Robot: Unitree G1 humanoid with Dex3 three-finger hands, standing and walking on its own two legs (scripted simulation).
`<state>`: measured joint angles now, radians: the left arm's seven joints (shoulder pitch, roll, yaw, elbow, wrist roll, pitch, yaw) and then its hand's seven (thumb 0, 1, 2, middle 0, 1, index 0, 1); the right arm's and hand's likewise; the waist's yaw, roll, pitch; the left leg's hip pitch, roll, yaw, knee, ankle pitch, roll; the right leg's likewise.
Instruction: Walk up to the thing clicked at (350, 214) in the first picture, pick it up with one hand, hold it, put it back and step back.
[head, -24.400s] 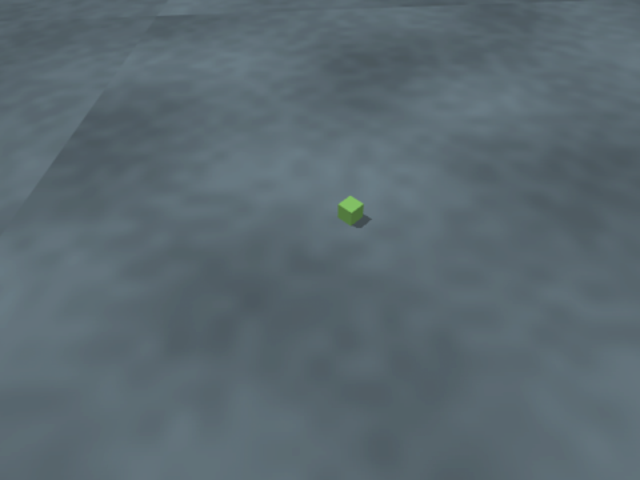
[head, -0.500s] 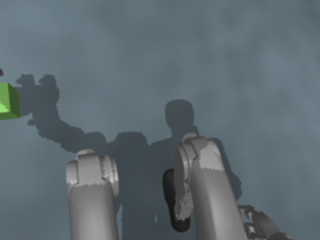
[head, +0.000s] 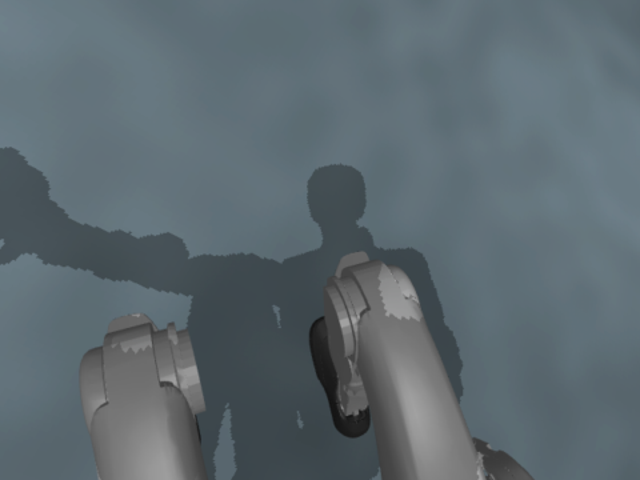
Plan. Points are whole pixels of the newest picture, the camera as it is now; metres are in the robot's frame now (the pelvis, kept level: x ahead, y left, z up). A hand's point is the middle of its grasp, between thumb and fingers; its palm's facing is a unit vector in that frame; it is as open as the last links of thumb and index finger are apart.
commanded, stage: rest palm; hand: left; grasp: from above
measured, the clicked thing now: out of the picture +0.46 +0.38 -0.29
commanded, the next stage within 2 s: close in 1.66 s
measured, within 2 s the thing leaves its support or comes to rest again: neither
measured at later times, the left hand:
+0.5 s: hand out of the picture +0.46 +0.36 -0.23, palm faces -0.41 -0.08 -0.91, open 13.8 cm
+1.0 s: hand out of the picture +0.44 +0.36 -0.25, palm faces -0.47 -0.17 -0.87, open 14.1 cm
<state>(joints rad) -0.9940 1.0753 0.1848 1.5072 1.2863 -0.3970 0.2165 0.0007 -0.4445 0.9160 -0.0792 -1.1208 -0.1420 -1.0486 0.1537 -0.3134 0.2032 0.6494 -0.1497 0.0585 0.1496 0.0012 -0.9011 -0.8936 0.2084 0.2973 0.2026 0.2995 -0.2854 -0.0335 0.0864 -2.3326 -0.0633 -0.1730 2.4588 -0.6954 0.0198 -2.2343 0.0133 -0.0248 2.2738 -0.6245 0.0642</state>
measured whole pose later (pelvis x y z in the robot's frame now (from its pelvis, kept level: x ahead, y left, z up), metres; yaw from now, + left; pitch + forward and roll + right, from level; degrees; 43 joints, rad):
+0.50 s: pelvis +0.01 +0.01 -0.03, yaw -3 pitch +29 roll -16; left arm -1.08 1.11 0.16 1.76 1.53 -0.36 0.61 0.00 -0.46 0.94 -0.07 -1.05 -0.10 -1.00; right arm 0.08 -0.30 0.22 0.65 -0.23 -0.06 0.20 0.00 -0.89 -0.90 0.21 0.30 0.20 0.30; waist -0.35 -0.10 0.05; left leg -2.37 -0.04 -0.21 2.58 -0.74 0.03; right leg -2.27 0.04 -0.05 2.35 -0.63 0.04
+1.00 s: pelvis +0.01 +0.00 -0.03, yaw -4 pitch +27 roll -16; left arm -0.98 1.15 0.21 1.65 1.38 -0.45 0.50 0.00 -0.52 0.99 -0.09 -1.00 -0.08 -1.00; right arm 0.08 -0.36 0.24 0.64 -0.23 -0.07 0.20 0.00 -0.90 -0.90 0.21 0.30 0.20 0.30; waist -0.32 -0.13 0.14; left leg -2.32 -0.04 -0.25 2.59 -0.77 0.00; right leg -2.24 0.04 -0.08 2.35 -0.63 0.07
